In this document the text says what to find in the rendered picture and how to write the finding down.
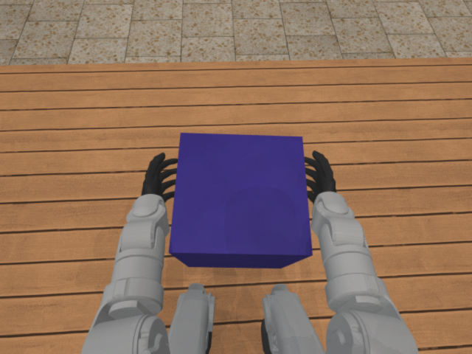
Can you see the robot left hand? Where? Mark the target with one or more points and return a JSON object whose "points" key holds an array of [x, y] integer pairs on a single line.
{"points": [[154, 178]]}

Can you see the robot left forearm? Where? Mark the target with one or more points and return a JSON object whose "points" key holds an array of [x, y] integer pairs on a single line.
{"points": [[135, 287]]}

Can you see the carton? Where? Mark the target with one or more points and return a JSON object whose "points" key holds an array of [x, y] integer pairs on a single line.
{"points": [[240, 201]]}

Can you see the right robot shin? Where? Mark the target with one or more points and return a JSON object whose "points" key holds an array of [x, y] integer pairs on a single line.
{"points": [[272, 339]]}

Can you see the robot right forearm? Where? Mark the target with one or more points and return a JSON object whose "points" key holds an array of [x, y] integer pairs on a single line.
{"points": [[352, 282]]}

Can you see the right robot upper arm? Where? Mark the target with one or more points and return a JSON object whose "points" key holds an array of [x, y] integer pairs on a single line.
{"points": [[358, 332]]}

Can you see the left robot upper arm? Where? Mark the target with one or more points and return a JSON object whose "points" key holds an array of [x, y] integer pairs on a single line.
{"points": [[142, 334]]}

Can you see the robot right thigh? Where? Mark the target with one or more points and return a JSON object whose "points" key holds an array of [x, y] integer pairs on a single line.
{"points": [[286, 319]]}

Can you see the robot right hand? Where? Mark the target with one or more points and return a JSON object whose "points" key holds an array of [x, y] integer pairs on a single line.
{"points": [[323, 176]]}

